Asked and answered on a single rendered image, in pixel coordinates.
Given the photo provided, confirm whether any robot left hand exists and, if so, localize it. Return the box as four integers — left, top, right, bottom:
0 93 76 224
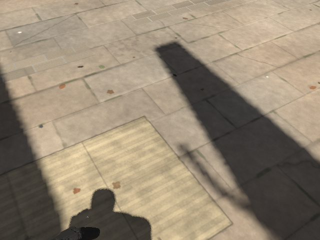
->
50 226 100 240

